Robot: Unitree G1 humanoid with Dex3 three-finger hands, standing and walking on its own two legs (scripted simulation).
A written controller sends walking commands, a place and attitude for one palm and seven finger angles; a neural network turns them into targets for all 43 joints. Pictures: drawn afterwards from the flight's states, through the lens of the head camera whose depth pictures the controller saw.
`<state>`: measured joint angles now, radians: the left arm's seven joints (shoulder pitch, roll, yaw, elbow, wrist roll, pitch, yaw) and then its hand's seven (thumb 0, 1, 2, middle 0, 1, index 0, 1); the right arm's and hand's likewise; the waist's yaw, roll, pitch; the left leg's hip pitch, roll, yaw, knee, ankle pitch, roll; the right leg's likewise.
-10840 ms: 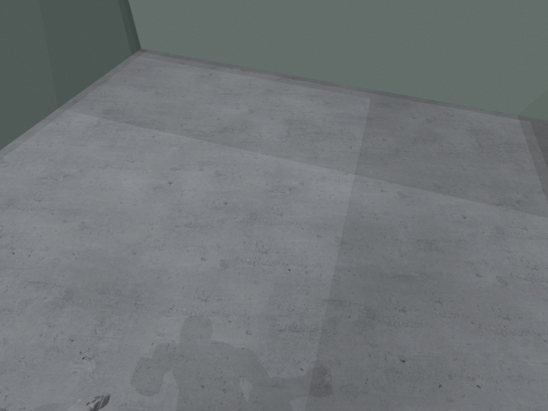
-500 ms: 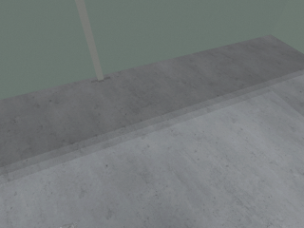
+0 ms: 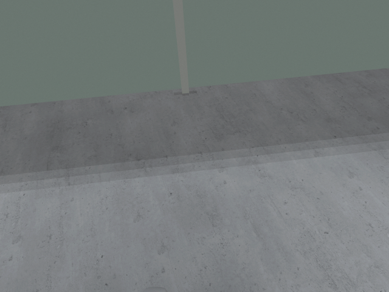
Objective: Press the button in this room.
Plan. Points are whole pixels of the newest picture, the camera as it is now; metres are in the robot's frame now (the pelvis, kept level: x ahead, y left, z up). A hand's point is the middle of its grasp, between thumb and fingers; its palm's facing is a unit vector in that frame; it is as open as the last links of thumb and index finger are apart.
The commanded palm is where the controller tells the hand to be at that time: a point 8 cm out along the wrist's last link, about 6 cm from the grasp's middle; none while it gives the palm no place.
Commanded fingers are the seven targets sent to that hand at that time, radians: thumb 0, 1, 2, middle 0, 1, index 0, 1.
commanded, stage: turn or walk to find it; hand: left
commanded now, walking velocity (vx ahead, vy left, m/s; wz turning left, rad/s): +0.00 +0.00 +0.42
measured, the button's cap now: out of the picture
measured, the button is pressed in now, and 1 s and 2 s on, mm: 0 0 0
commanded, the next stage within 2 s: none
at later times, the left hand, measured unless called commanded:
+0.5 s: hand out of the picture -0.01 +0.26 -0.17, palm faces +0.23 -0.94 -0.25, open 7.4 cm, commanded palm none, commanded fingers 0.00 0.90 0.90 -0.20 -0.30 -0.20 -0.30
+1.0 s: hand out of the picture -0.08 +0.20 -0.16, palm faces +0.44 -0.86 -0.25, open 7.4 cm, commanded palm none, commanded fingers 0.00 0.90 0.90 -0.20 -0.30 -0.20 -0.30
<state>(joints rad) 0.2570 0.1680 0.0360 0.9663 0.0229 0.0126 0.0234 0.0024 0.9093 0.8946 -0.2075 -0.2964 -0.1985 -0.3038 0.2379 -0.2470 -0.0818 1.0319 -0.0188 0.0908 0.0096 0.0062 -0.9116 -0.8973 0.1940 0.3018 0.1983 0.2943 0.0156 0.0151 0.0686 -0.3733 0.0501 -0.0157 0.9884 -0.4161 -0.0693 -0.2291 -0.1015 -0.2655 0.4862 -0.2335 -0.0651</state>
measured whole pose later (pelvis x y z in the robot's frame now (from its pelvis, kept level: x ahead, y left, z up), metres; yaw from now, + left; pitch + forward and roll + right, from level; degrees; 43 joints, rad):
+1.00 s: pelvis -0.05 +0.00 +0.00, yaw +25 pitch -1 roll +2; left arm 0.21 0.18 0.04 0.95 0.03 0.01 0.02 0.00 0.91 0.89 -0.21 -0.30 -0.20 -0.30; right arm 0.21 -0.24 -0.08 1.01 -0.01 0.08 0.01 0.01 -0.91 -0.90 0.19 0.30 0.20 0.29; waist 0.01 0.00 0.09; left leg -0.36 0.05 0.01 0.88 -0.44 -0.07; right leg -0.22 -0.13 -0.24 0.53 -0.29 -0.02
